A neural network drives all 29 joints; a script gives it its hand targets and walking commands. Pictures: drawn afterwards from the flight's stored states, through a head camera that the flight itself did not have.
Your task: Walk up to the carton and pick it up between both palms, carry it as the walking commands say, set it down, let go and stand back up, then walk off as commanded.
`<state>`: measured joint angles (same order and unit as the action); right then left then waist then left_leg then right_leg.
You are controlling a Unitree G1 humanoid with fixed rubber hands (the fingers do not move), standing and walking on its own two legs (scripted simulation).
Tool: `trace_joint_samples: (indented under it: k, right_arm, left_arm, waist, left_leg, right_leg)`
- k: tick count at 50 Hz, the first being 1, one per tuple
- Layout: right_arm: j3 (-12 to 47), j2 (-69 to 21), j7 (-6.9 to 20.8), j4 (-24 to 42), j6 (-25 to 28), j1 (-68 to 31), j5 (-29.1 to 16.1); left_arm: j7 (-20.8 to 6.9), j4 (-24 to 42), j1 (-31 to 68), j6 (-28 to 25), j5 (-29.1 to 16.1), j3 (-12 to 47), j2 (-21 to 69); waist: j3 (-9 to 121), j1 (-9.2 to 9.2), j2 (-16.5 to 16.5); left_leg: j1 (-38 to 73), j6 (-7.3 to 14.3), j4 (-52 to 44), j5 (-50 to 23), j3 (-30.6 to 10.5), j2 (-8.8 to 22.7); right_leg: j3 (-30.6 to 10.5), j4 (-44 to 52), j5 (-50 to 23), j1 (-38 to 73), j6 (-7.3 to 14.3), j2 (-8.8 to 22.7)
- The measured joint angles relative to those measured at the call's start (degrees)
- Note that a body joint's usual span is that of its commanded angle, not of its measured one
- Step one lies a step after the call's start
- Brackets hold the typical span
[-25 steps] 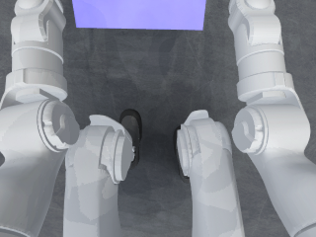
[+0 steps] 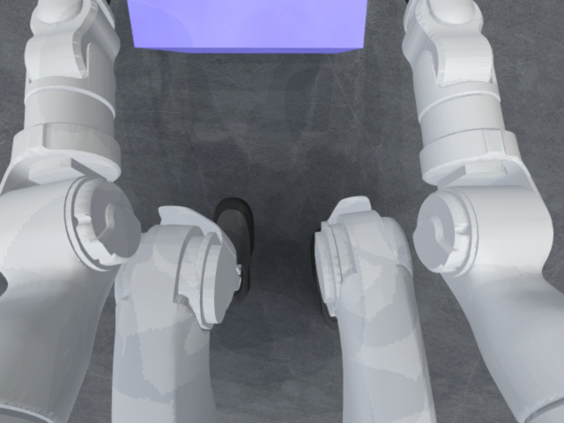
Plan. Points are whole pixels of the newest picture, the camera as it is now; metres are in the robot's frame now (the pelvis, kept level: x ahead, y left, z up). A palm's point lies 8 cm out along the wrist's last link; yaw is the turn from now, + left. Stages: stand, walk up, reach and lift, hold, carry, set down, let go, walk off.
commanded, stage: set down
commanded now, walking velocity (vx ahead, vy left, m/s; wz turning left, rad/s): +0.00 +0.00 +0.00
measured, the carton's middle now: out of the picture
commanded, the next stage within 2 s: let go in 1.96 s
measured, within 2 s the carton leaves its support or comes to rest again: neither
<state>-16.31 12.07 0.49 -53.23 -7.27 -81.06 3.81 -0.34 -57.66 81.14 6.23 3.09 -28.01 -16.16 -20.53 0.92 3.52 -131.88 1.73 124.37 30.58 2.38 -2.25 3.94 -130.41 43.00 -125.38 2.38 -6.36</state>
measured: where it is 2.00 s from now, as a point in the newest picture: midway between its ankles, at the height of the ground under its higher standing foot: (284, 280)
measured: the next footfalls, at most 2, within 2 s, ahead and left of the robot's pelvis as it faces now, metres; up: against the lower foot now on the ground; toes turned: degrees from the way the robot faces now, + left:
none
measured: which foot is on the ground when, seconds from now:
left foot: down 0.00-1.00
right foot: down 0.00-1.00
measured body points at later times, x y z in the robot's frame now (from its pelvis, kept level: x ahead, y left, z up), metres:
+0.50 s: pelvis -0.02 +0.00 -0.01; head +0.34 -0.02 +0.25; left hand +0.52 +0.20 -0.18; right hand +0.52 -0.18 -0.19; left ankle +0.12 +0.10 -0.33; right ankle +0.07 -0.09 -0.33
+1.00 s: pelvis -0.04 +0.01 +0.03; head +0.33 +0.02 +0.29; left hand +0.54 +0.22 -0.09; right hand +0.56 -0.17 -0.07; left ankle +0.12 +0.10 -0.33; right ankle +0.07 -0.09 -0.33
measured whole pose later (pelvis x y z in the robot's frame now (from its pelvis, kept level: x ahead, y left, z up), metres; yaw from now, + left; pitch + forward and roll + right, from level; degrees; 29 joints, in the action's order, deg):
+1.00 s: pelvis -0.04 +0.01 +0.03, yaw -1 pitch +28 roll -1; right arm -2.8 24.8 -5.9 -42.7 -19.3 -83.4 -12.5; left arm 9.5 -42.4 80.3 18.9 -11.1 -14.3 -22.7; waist -29.9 1.0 -1.0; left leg -119.2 2.0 118.4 26.8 2.5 -1.5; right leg 3.3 -123.9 38.0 -113.5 2.4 -5.4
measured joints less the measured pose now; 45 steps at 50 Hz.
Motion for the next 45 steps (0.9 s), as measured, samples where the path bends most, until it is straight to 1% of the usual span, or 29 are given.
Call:
trace_joint_samples:
  k: [3,6,9,11,14,19,26,30,32,35,37,40,45]
  right_arm:
    - [1.06,0.45,-1.24,-3.74,0.04,0.06,0.01]
    - [3.73,1.80,-3.49,-4.06,0.67,0.79,-0.79]
    - [5.97,3.70,-5.13,-4.06,2.16,0.79,-3.95]
    - [7.36,5.03,-5.58,-4.46,2.40,0.78,-6.15]
    - [9.22,6.75,-5.47,-7.24,2.39,0.79,-8.69]
    - [9.49,7.38,-4.38,-8.81,2.43,0.77,-11.50]
    - [9.53,8.72,-3.52,-10.40,2.31,-0.49,-11.59]
    - [9.93,10.03,-3.34,-9.53,2.05,-1.04,-12.14]
    - [10.52,10.51,-3.74,-7.34,1.40,-1.09,-13.43]
    - [11.30,11.59,-4.91,-0.14,0.40,-1.57,-14.90]
    - [12.27,12.28,-5.62,0.75,-0.94,-2.44,-15.16]
    - [13.48,12.58,-6.24,2.32,-4.06,-2.55,-15.58]
    - [13.48,12.63,-7.05,7.52,-8.34,-2.37,-16.14]
  left_arm:
    - [1.28,-3.59,-0.02,-0.32,0.01,1.79,-0.34]
    - [2.78,-7.01,0.01,-0.91,-1.34,3.90,-0.78]
    - [4.66,-7.11,0.02,-3.19,-4.46,5.60,-1.01]
    - [5.42,-7.15,0.03,-4.14,-6.35,7.21,-1.17]
    - [5.83,-7.56,0.02,-4.22,-8.04,8.85,-1.39]
    - [6.04,-9.93,0.02,-4.05,-8.23,9.30,-1.85]
    - [6.06,-10.53,0.02,-3.69,-8.49,9.30,-3.37]
    - [6.05,-10.26,0.03,-3.29,-10.13,9.78,-3.92]
    - [6.12,-8.81,0.06,-2.71,-10.43,10.06,-3.99]
    - [6.97,-1.08,0.28,-1.51,-11.80,11.19,-5.08]
    - [7.51,1.15,0.29,-0.49,-12.03,11.76,-6.10]
    - [7.82,2.61,0.29,3.13,-13.44,12.38,-6.49]
    - [8.82,10.31,-0.74,8.40,-14.17,13.72,-6.52]
  waist:
    - [-0.32,0.00,0.15]
    - [-0.75,0.00,0.35]
    - [-0.85,-0.01,0.33]
    - [-0.84,-0.01,0.17]
    - [-0.87,0.00,-0.04]
    - [-1.09,0.00,-0.25]
    - [-1.91,0.00,-0.66]
    - [-2.32,0.00,-0.64]
    - [-2.42,0.00,-0.63]
    - [-4.77,0.01,-0.74]
    - [-6.28,0.02,-1.06]
    - [-9.07,0.04,-2.21]
    - [-9.54,0.04,-4.26]
  left_leg:
    - [-0.01,-0.01,0.02,-0.04,0.00,0.02]
    - [0.00,-0.02,0.03,-0.18,0.01,0.03]
    - [0.00,-0.02,0.11,-0.53,0.01,0.10]
    - [0.00,-0.02,0.18,-0.94,0.01,0.20]
    - [0.00,-0.02,0.20,-1.74,0.01,0.31]
    - [0.00,-0.02,0.20,-3.11,0.01,0.44]
    - [0.00,-0.02,0.30,-4.00,0.04,0.95]
    - [0.02,-0.02,0.33,-3.94,0.10,1.08]
    - [0.09,-0.02,0.33,-3.84,0.10,1.09]
    - [1.62,-0.02,0.33,-3.80,0.10,1.10]
    - [2.98,-0.02,0.32,-3.74,0.10,1.10]
    - [6.00,-0.02,0.00,-3.45,0.10,1.07]
    - [8.55,-0.01,-2.38,-3.81,0.10,0.91]
  right_leg:
    - [0.00,0.00,-0.05,-0.01,0.00,-0.01]
    - [0.07,0.00,-0.23,0.00,0.00,0.16]
    - [0.19,-0.07,-0.75,-0.05,0.00,0.32]
    - [0.24,-0.11,-1.11,-0.06,0.00,0.31]
    - [0.28,-0.15,-1.81,-0.13,0.00,0.32]
    - [0.39,-0.25,-3.18,-0.29,0.00,0.45]
    - [0.57,-0.27,-4.39,-0.57,0.00,1.06]
    - [0.58,-0.25,-4.42,-0.57,0.00,1.33]
    - [0.59,-0.25,-4.34,-0.51,0.00,1.33]
    - [0.58,-0.28,-4.31,0.98,0.00,1.33]
    - [0.58,-0.30,-4.24,2.31,0.00,1.32]
    - [0.51,0.02,-3.99,5.28,0.00,1.29]
    - [0.07,2.51,-4.65,7.68,0.00,1.20]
